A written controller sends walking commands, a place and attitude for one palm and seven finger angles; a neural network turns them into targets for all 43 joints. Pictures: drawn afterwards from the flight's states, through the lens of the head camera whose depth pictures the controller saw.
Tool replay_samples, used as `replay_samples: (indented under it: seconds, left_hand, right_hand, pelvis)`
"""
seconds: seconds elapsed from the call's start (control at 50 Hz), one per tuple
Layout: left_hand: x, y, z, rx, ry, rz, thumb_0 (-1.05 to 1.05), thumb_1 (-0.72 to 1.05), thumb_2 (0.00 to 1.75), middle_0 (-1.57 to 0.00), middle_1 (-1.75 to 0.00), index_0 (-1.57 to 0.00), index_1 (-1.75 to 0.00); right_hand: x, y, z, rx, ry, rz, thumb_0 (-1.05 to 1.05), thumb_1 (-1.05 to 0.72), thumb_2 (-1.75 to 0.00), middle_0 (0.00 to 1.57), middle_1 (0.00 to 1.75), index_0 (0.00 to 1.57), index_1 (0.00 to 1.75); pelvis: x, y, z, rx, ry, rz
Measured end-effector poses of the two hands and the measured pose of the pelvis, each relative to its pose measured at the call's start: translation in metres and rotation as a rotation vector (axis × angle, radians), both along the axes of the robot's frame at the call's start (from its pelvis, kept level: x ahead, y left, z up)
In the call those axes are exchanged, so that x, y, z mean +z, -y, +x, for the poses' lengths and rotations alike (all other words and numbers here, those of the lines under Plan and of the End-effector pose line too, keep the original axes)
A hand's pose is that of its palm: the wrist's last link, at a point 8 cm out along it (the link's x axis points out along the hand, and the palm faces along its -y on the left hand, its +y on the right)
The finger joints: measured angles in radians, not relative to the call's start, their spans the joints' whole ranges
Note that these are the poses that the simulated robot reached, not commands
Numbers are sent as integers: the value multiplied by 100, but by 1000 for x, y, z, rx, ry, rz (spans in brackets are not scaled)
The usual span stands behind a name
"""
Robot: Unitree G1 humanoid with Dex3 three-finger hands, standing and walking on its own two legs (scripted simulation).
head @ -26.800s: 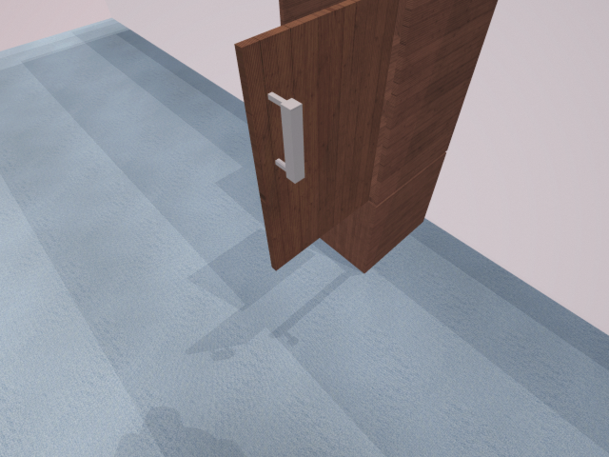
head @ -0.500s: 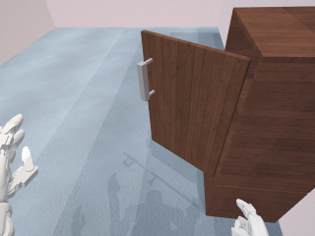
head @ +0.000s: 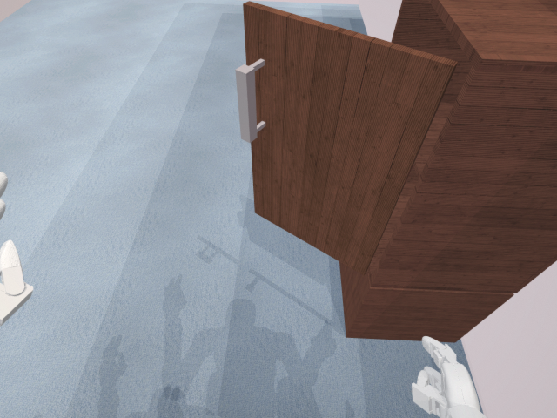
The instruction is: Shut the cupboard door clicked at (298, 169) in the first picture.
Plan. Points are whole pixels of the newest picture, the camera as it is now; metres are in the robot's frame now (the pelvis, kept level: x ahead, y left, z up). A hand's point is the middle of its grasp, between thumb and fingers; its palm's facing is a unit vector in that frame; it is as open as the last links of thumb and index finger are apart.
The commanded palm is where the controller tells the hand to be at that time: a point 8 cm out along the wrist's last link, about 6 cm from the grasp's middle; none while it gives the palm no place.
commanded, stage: step back with the hand held close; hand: left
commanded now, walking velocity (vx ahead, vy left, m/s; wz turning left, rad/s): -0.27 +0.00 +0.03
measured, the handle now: (254, 101) +0.69 +0.10 +0.08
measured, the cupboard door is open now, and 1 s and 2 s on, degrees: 57 57 57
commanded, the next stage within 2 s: stop stepping back and stand still in 0.70 s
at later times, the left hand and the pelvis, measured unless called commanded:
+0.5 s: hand out of the picture +0.10 +0.27 +0.17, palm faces +0.51 -0.75 -0.42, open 7.5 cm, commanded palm +0.03 +0.30 +0.18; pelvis -0.09 -0.01 -0.01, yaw +3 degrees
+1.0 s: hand out of the picture -0.04 +0.32 +0.17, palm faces +0.61 -0.72 -0.33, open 7.5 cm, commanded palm -0.11 +0.33 +0.18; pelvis -0.21 +0.02 -0.01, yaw +6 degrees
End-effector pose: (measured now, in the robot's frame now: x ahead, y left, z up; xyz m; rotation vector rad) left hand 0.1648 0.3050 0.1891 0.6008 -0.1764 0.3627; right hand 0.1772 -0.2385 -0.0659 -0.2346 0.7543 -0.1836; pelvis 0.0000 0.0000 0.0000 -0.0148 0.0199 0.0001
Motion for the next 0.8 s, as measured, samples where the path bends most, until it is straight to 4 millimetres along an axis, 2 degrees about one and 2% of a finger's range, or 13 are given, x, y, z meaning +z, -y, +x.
replay_samples:
  seconds: [0.1, 0.22, 0.34, 0.44, 0.6, 0.7, 0.8]
  left_hand:
    - [-7, -6, -27, 23, 28, -10, 1, 89, 89, -21, -30, -21, -30]
    - [-17, -6, -64, 66, 61, -21, 1, 89, 89, -21, -30, -21, -30]
    - [-10, 3, -95, 76, 155, -19, 1, 88, 89, -21, -30, -21, -30]
    - [-2, 6, -110, 56, 206, -11, 1, 88, 89, -21, -30, -21, -30]
    - [-1, -3, -128, 19, 196, 31, 1, 88, 89, -21, -30, -21, -30]
    - [8, 0, -173, 29, 227, 107, 1, 88, 89, -21, -30, -21, -30]
    - [1, -2, -221, 94, 169, 49, 1, 88, 89, -21, -30, -21, -30]
  right_hand:
    - [-1, -8, -21, 24, 23, 3, 1, -91, -90, 20, 30, 20, 30]
    - [-12, -8, -52, 58, 9, -5, 1, -90, -90, 20, 30, 20, 30]
    - [-20, -2, -81, 91, -20, -25, 1, -90, -90, 20, 30, 20, 30]
    - [-20, 2, -101, 86, -23, -36, 1, -90, -90, 20, 30, 20, 30]
    - [-16, 0, -132, 60, 3, -43, 1, -90, -90, 20, 30, 20, 30]
    - [-23, -4, -141, 115, 8, -26, 1, -90, -90, 20, 30, 20, 30]
    - [-19, -14, -151, 153, -7, -10, 1, -91, -90, 20, 30, 20, 30]
  pelvis:
    - [-4, -2, -22, 8, 8, -7]
    - [-12, 2, -46, 32, 27, -21]
    - [-15, 9, -66, 66, 38, -22]
    - [-14, 8, -82, 59, 35, -18]
    - [-15, 5, -116, 99, 38, -56]
    - [-24, 15, -136, 151, 7, -57]
    - [-14, 11, -159, 124, 34, -24]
